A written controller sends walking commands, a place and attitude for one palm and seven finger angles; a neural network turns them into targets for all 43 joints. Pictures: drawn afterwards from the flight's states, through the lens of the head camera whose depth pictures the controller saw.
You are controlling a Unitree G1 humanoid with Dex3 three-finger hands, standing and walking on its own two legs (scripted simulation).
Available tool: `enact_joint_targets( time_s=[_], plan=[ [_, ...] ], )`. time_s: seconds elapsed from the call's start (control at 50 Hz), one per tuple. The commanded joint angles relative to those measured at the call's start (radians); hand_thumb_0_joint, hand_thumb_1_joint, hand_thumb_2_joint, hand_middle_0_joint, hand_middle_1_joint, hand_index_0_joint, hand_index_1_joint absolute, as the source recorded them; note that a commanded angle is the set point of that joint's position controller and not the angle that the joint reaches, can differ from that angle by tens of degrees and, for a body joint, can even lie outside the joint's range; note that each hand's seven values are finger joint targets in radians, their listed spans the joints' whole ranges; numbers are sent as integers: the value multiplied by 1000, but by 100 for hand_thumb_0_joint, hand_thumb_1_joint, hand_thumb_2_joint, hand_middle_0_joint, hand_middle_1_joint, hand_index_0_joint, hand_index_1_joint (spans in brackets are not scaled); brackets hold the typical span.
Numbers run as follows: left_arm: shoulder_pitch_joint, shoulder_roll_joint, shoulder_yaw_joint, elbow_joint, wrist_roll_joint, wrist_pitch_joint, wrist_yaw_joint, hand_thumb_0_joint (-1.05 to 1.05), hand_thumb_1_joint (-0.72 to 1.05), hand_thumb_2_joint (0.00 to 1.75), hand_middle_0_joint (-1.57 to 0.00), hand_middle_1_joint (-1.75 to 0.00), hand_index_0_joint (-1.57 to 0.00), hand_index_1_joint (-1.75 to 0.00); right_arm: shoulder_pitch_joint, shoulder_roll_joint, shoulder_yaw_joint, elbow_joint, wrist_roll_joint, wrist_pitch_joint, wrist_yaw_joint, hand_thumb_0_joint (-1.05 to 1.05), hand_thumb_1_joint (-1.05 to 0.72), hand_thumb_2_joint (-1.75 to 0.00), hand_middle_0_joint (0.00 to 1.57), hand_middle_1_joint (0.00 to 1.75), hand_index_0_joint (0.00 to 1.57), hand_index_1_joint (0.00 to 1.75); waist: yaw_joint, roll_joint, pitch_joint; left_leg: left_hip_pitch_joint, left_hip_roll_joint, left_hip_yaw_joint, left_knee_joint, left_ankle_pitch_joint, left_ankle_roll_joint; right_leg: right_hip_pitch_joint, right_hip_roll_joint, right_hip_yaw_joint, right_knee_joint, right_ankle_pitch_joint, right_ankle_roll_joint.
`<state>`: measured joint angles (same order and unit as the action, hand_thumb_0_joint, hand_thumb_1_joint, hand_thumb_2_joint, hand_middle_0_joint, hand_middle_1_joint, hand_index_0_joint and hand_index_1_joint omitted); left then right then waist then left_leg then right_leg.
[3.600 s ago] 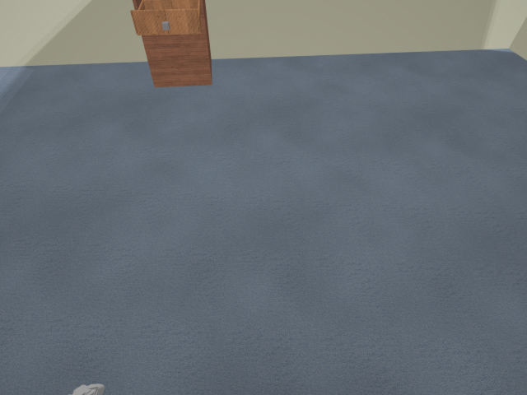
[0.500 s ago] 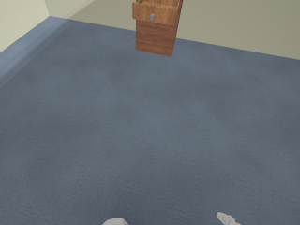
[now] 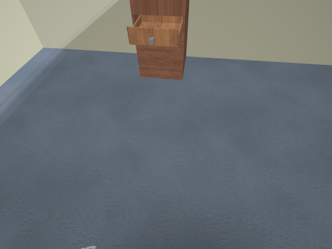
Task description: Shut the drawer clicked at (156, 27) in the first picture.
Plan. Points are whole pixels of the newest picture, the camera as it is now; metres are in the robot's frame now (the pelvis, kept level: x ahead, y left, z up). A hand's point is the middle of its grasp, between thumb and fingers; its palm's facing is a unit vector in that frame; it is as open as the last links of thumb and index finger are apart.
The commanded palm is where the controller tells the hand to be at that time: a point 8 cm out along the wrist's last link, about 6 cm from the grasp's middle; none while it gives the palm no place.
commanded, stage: walk to a spot facing it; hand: left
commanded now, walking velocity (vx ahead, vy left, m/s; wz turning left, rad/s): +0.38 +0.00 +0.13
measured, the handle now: (151, 39) +1.50 +0.15 -0.22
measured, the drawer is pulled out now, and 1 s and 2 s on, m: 0.23 0.23 0.23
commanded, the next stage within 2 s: turn to face it in 1.64 s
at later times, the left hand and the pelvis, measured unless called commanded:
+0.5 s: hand (87, 247) +0.16 +0.24 -0.18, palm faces +0.12 -0.98 -0.13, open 7.4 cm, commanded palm none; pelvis +0.22 +0.07 +0.01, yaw +2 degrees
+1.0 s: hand (124, 131) +0.57 +0.19 -0.16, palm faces -0.02 -0.98 -0.19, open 7.4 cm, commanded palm none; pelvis +0.45 +0.02 -0.01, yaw +0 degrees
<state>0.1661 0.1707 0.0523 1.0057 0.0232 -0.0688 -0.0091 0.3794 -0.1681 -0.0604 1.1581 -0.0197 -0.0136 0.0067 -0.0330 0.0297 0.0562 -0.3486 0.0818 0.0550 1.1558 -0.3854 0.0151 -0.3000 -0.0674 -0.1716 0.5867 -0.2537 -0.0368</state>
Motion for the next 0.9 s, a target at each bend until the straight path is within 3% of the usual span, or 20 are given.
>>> enact_joint_targets(
  time_s=[0.0, 0.12, 0.16, 0.24, 0.26, 0.3, 0.32, 0.34, 0.36, 0.38, 0.4, 0.44, 0.48, 0.58, 0.66, 0.76, 0.8, 0.84, 0.86, 0.88],
  plan=[
    [142, 100, 15, 18, 2, -10, 19, 0, 90, 90, -20, -30, -20, -30, -16, -24, -8, -89, -9, -17, 7, 0, -90, -90, 20, 30, 20, 30, 24, -133, 16, -228, 76, -29, 16, 146, -22, 70, -254, 212, -426, -54, -65],
    [211, 109, 12, 61, 2, -26, 19, 0, 90, 90, -20, -30, -20, -30, -156, -8, -5, -154, -4, -15, 28, 0, -90, -90, 20, 30, 20, 30, 37, -129, 47, -256, 77, 30, -290, 226, -45, 143, -225, 107, -426, 127, -86],
    [241, 114, 8, 77, 1, -25, 19, 0, 90, 90, -20, -30, -20, -30, -222, -5, -1, -176, -3, -20, 35, 0, -90, -90, 20, 30, 20, 30, 57, -141, 58, -226, 58, 52, -385, 240, -36, 165, -225, 101, -416, 153, -83],
    [255, 137, 16, 91, 4, -14, 22, 0, 90, 90, -20, -30, -20, -30, -264, -33, -3, -202, 1, -31, 37, 0, -90, -90, 20, 30, 20, 30, 60, -147, 76, -113, 39, 71, -490, 187, -7, 183, -256, 109, -373, 155, -76],
    [254, 141, 17, 94, 3, -11, 22, 0, 90, 90, -20, -30, -20, -30, -244, -42, -4, -199, 0, -35, 34, 0, -90, -90, 20, 30, 20, 30, 42, -134, 65, -52, 23, 84, -528, 174, 0, 182, -251, 100, -330, 194, -71],
    [238, 138, 21, 90, -1, -6, 20, 0, 90, 90, -20, -30, -20, -30, -30, -105, -21, -135, -10, -47, 19, 0, -90, -90, 20, 30, 20, 30, -59, -17, -41, 259, -17, 99, -646, 181, 19, 115, -170, 0, -4, 340, -27],
    [286, 83, 16, 75, -11, -4, 13, 0, 90, 90, -20, -30, -20, -30, 109, -221, -48, -105, -22, -55, 4, 0, -90, -90, 20, 30, 20, 30, -97, 209, -171, 499, 194, -206, -733, 144, 92, -85, -56, -49, 307, 114, 28],
    [260, 60, 6, 37, -14, -7, 5, 0, 90, 90, -20, -30, -20, -30, 188, -296, -60, -87, -9, -48, -8, 0, -90, -90, 20, 30, 20, 30, -108, 322, -213, 582, 372, -488, -869, 173, 176, -270, 38, 12, 570, -314, 44],
    [204, 78, 9, 31, -10, -1, 13, 0, 90, 90, -20, -30, -20, -30, 134, -266, -53, -85, -1, -46, -19, 0, -90, -90, 20, 30, 20, 30, -98, 257, -205, 524, 376, -475, -902, 105, 168, -319, -1, 118, 693, -289, 26],
    [168, 76, 9, 31, -12, 1, 8, 0, 90, 90, -20, -30, -20, -30, 45, -226, -43, -121, 3, -47, -23, 0, -90, -90, 20, 30, 20, 30, -65, 152, -137, 435, 361, -418, -904, 108, 160, -365, -49, 138, 735, -199, 28],
    [142, 67, 13, 48, -3, 6, 1, 0, 90, 90, -20, -30, -20, -30, -21, -167, -27, -133, 1, -55, -22, 0, -90, -90, 20, 30, 20, 30, -38, 74, -50, 310, 317, -304, -927, 133, 131, -342, -85, 153, 713, -111, 34],
    [181, 31, 12, 72, 7, 25, -3, 0, 90, 90, -20, -30, -20, -30, -61, -102, -5, -133, 0, -71, -25, 0, -90, -90, 20, 30, 20, 30, 16, 64, -7, 182, 243, -165, -964, 222, 90, -250, -98, 153, 643, -35, 48],
    [215, 21, 12, 80, 7, 43, -3, 0, 90, 90, -20, -30, -20, -30, -66, -89, 0, -125, 5, -76, -27, 0, -90, -90, 20, 30, 20, 30, 45, 68, -17, 166, 212, -108, -985, 233, 96, -234, -92, 146, 598, 9, 58],
    [116, 38, 23, 26, 9, 59, -9, 0, 90, 90, -20, -30, -20, -30, -9, -89, -5, -107, 9, -81, -30, 0, -90, -90, 20, 30, 20, 30, 44, 44, 29, 245, 206, -64, -1030, 281, 121, -368, -102, 148, 502, 114, 84],
    [-5, 43, 20, -22, 7, 60, -15, 0, 90, 90, -20, -30, -20, -30, 50, -91, -4, -82, 8, -81, -30, 0, -90, -90, 20, 30, 20, 30, 20, 49, 64, 314, 201, -18, -1023, 349, 133, -408, -99, 116, 352, 144, 87],
    [-148, 34, 10, -75, 2, 44, -18, 0, 90, 90, -20, -30, -20, -30, 131, -99, -6, -43, -5, -74, -31, 0, -90, -90, 20, 30, 20, 30, -26, 58, 78, 397, 222, 16, -963, 492, 133, -360, -64, 77, 128, 97, 47],
    [-167, 37, 9, -87, 2, 35, -18, 0, 90, 90, -20, -30, -20, -30, 143, -105, -6, -31, -11, -71, -30, 0, -90, -90, 20, 30, 20, 30, -28, 58, 77, 402, 228, 22, -918, 567, 125, -294, -35, 57, 58, 60, 23],
    [-51, 55, 13, -57, 2, 23, -17, 0, 90, 90, -20, -30, -20, -30, 118, -125, -6, -27, -7, -67, -31, 0, -90, -90, 20, 30, 20, 30, 32, 60, 9, 402, 209, 60, -772, 781, 107, -110, 25, 10, -13, 43, -5],
    [96, 81, 20, -10, 6, 12, -14, 0, 90, 90, -20, -30, -20, -30, 99, -133, -7, -28, -2, -67, -29, 0, -90, -90, 20, 30, 20, 30, 98, 26, -73, 363, 175, 86, -603, 823, 78, 88, 54, -9, -81, 98, -18],
    [256, 153, 40, 40, 13, 0, -3, 0, 90, 90, -20, -30, -20, -30, 91, -113, -6, -38, 10, -69, -19, 0, -90, -90, 20, 30, 20, 30, 162, -64, -170, 159, 127, 107, -361, 663, 44, 372, -42, 106, -87, 138, -57]
  ],
)
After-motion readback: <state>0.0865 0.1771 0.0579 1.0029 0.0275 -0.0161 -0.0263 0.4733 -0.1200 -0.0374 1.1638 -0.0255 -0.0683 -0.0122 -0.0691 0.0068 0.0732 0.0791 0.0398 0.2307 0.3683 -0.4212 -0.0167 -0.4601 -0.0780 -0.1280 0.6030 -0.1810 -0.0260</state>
